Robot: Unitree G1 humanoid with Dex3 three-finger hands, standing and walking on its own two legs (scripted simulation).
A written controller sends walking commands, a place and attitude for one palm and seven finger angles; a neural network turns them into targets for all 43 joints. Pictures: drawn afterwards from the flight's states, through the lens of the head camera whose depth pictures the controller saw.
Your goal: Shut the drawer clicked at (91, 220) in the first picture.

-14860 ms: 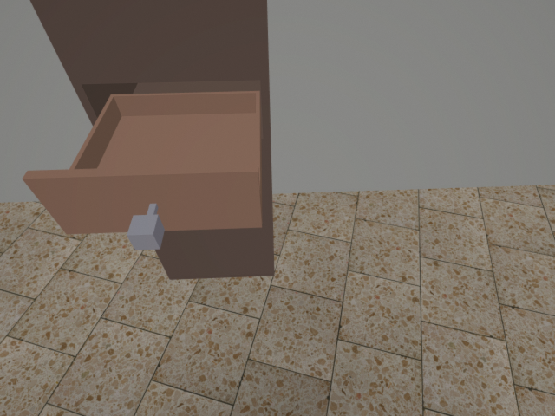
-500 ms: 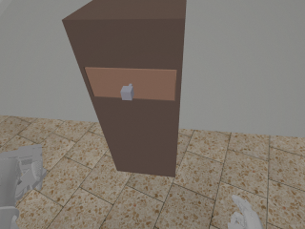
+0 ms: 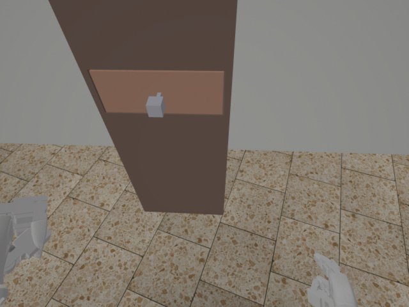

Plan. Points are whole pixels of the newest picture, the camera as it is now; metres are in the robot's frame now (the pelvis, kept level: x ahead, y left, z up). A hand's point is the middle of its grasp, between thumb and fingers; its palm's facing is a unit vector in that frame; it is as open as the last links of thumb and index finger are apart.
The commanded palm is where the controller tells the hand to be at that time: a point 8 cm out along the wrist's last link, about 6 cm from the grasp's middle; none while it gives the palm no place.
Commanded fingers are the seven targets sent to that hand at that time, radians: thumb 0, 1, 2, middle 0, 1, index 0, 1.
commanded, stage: step back with the hand held close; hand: left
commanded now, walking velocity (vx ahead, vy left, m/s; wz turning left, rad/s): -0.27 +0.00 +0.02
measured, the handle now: (157, 102) +0.65 +0.18 +0.02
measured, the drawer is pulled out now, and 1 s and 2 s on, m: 0.00 0.00 0.00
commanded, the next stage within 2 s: stop stepping back and stand still in 0.98 s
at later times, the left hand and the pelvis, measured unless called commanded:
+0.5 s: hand (2, 285) +0.13 +0.26 +0.15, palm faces +0.34 -0.80 -0.49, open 3.2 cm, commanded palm +0.06 +0.30 +0.17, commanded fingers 0.00 0.90 0.90 -1.40 -1.60 -1.40 -1.60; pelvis -0.07 +0.01 -0.01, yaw +2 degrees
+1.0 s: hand out of the picture +0.04 +0.25 +0.16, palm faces +0.38 -0.81 -0.45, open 3.2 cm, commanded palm -0.03 +0.29 +0.17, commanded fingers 0.00 0.90 0.90 -1.40 -1.60 -1.40 -1.60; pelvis -0.14 +0.01 -0.01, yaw +3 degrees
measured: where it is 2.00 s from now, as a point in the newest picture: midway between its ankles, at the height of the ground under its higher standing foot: outside the picture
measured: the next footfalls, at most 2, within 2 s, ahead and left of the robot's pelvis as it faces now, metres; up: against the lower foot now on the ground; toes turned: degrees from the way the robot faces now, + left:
right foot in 0.62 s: -0.05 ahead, -0.12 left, +0.00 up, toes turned +7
left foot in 1.00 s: -0.08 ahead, +0.11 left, +0.00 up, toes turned +2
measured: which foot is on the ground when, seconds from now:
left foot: down 0.00-0.82, up 0.84-0.98, down 1.00-1.00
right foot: down 0.00-0.52, up 0.54-0.60, down 0.62-1.00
